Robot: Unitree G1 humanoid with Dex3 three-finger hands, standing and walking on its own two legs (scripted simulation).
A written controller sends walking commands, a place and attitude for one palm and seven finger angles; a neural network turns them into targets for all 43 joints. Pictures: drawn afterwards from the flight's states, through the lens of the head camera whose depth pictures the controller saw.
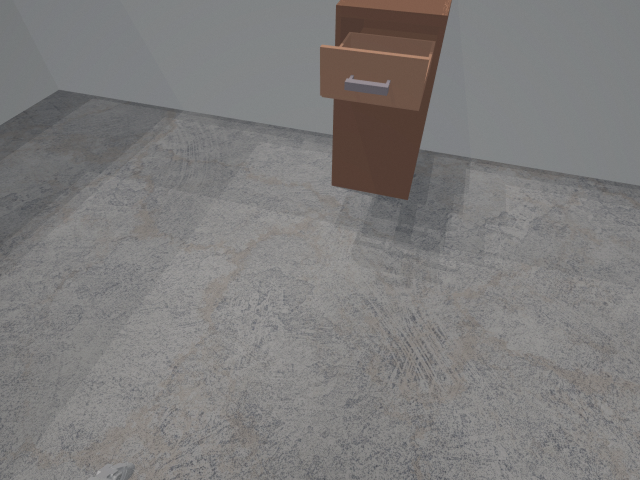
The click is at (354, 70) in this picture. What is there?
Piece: drawer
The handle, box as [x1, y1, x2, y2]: [344, 75, 390, 95]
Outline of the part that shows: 345,80 344,89 386,95 390,80 387,80 385,83 378,83 356,80 353,78 353,75 351,75 349,78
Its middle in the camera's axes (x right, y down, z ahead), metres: +0.15 -0.49 +1.21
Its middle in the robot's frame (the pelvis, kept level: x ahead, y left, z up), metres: +1.23 -0.09 -0.07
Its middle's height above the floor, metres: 0.69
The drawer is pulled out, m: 0.28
